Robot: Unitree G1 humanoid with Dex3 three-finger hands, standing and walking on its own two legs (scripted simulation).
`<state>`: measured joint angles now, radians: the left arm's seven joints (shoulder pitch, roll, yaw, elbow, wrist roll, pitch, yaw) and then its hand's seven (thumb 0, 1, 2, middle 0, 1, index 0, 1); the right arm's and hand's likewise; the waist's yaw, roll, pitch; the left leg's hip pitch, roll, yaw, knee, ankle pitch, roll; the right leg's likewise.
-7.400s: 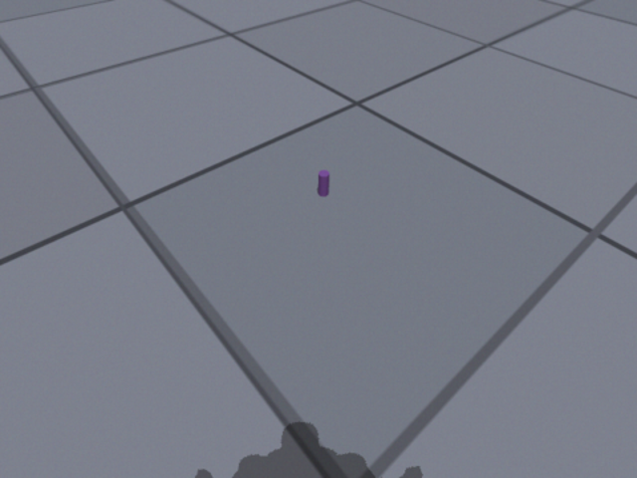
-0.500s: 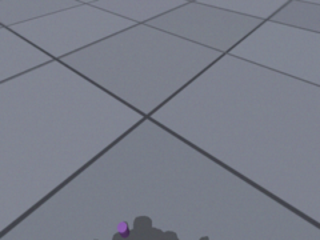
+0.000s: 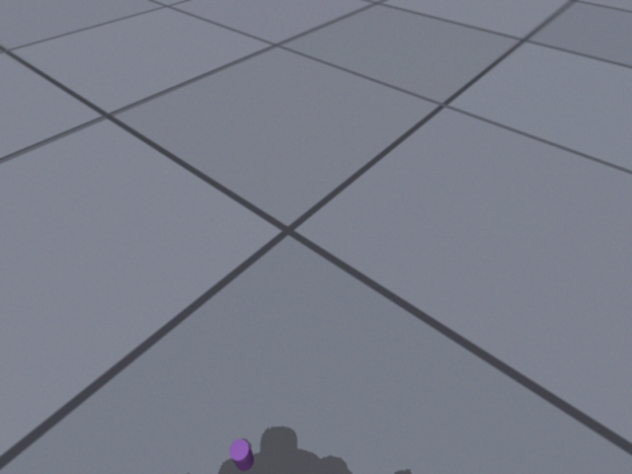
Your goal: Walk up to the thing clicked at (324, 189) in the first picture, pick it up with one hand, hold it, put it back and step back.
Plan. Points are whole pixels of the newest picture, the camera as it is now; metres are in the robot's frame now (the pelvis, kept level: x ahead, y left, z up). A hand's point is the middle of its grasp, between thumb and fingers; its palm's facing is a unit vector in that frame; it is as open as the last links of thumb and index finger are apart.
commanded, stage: stand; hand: left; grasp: from the side
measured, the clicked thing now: (242, 455) +0.33 +0.20 -0.72
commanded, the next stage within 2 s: go down in 0.34 s
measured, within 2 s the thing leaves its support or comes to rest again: neither
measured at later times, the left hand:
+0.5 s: hand out of the picture +0.09 +0.25 -0.15, palm faces +0.03 -0.94 -0.34, open 7.6 cm
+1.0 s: hand out of the picture +0.13 +0.28 -0.20, palm faces +0.04 -0.94 -0.34, open 15.9 cm
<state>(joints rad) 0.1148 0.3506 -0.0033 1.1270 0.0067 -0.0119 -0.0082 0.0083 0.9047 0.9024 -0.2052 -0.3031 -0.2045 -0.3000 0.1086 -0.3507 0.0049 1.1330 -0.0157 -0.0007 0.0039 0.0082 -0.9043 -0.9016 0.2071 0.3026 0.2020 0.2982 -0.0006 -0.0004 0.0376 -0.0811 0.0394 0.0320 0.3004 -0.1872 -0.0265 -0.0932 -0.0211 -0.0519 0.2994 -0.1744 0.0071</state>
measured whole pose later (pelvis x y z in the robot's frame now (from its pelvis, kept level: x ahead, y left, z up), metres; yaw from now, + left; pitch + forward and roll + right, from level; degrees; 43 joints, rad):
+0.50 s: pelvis -0.01 +0.00 +0.00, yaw +1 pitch +0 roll +0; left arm 0.10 0.34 0.03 1.06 -0.02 -0.02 0.01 0.01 0.86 0.89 -0.20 -0.31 -0.20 -0.31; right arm 0.16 -0.34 0.01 1.00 0.03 -0.02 -0.02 0.01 -0.92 -0.91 0.21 0.30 0.20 0.30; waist 0.00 0.00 0.04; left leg -0.15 0.03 0.02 0.36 -0.20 -0.02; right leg -0.16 -0.03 -0.06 0.36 -0.20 0.01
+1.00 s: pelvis -0.02 +0.01 -0.06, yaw +0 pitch +12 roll -1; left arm 0.15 0.34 0.22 0.70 0.08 0.09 -0.06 0.00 -0.34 0.29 -0.07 -0.31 -0.08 -0.29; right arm 0.25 -0.25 -0.04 0.64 0.01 -0.11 -0.04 0.01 -0.89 -0.89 0.21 0.30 0.20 0.30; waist -0.03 -0.01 -0.08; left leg -0.70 0.05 0.01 0.94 -0.45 -0.01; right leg -0.70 -0.03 -0.04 0.90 -0.42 0.02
